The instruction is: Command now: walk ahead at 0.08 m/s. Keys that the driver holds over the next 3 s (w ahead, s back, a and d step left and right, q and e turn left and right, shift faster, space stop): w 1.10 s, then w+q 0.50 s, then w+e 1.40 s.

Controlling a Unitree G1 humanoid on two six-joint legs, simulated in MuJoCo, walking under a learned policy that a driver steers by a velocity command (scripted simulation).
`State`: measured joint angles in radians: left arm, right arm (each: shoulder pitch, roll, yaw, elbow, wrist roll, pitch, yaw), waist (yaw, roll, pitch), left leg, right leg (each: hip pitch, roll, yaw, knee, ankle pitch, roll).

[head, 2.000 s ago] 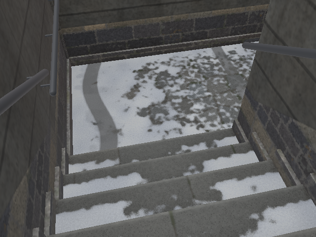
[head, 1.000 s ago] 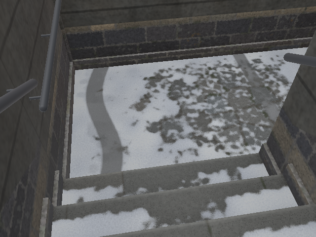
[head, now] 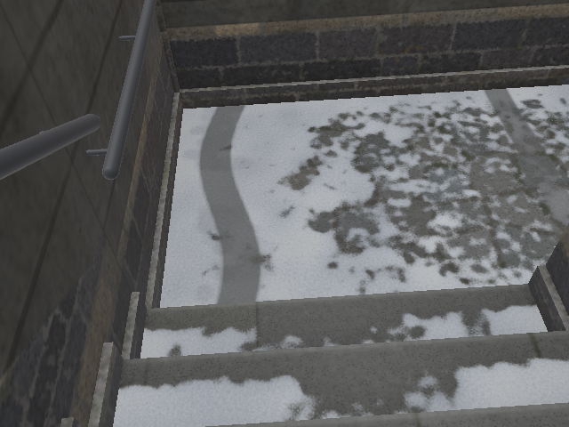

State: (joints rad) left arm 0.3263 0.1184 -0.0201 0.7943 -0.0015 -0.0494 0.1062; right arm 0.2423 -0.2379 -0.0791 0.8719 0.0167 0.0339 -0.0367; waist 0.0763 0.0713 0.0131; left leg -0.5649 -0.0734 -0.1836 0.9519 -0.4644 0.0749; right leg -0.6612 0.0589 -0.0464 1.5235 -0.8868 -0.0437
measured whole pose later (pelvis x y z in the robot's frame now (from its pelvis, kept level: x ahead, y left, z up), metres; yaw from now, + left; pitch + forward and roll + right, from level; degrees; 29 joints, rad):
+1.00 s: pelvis +0.41 -0.09 -0.22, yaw -2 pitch +2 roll +2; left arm 0.28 0.20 0.04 0.92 0.00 -0.04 -0.07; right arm 0.39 -0.21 -0.06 0.92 0.06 -0.03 -0.05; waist -0.02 0.01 0.00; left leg -0.60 -0.04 -0.16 1.96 -0.66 0.01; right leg -0.43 0.01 -0.02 0.70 -0.30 -0.07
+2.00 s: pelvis +0.99 -0.11 -0.53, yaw +7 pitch +1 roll +5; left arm 0.22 0.25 0.06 0.75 -0.01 -0.05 -0.05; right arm 0.39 -0.21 -0.04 0.91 0.00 -0.04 -0.04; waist -0.04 -0.06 -0.05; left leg -0.29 -0.05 0.01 1.41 -0.86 0.04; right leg -0.40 -0.05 0.07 0.43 0.23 -0.07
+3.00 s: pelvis +1.59 -0.15 -0.75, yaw -28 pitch +5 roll +1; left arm -0.07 0.22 0.05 0.58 -0.02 -0.05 -0.07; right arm 0.45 -0.24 -0.05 0.90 0.01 -0.05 -0.04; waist -0.10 -0.02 -0.02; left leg 0.03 -0.04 0.13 0.36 -0.45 0.04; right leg -0.61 0.04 -0.03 0.63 -0.10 -0.10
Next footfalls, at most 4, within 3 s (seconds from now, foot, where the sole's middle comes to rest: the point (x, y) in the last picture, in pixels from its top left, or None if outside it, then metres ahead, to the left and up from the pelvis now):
0.28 left None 0.12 0.12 -0.79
0.88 right None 0.48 -0.18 -0.97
1.46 left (323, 376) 0.81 0.02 -1.15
2.00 right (383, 321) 1.12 -0.20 -1.33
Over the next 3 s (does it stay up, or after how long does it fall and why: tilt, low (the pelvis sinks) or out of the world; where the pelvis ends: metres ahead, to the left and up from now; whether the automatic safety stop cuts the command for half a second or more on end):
stays up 1.59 -0.15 -0.75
